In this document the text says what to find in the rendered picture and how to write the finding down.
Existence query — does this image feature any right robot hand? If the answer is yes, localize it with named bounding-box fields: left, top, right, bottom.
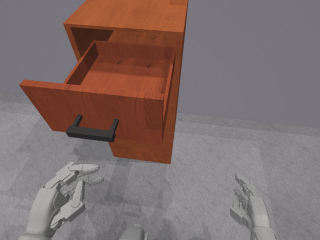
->
left=230, top=173, right=271, bottom=232

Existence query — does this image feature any left robot thigh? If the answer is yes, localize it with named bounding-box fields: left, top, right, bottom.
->
left=119, top=226, right=148, bottom=240

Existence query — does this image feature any left robot hand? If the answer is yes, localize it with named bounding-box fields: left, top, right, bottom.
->
left=25, top=162, right=104, bottom=239

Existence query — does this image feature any cabinet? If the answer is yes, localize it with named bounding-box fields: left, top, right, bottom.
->
left=63, top=0, right=189, bottom=164

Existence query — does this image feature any drawer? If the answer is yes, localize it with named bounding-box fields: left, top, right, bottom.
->
left=19, top=40, right=176, bottom=145

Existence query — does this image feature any right robot forearm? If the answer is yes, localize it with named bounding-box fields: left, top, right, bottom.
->
left=250, top=226, right=278, bottom=240

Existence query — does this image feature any handle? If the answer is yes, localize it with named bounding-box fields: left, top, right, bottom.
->
left=66, top=114, right=119, bottom=143

